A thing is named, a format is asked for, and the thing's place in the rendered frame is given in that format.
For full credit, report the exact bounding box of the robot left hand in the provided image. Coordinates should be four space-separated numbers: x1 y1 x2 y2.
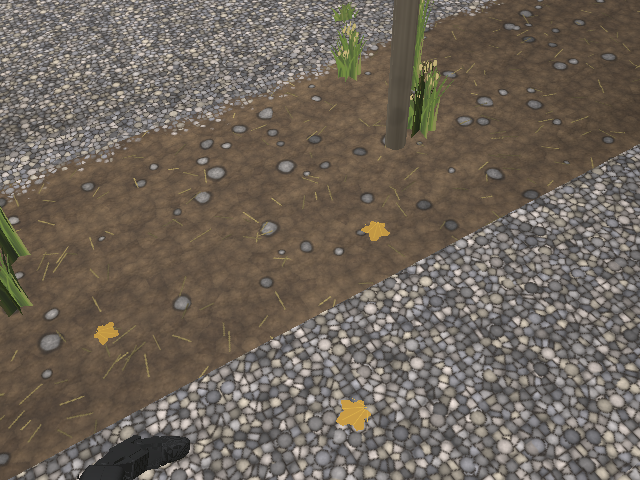
77 435 190 480

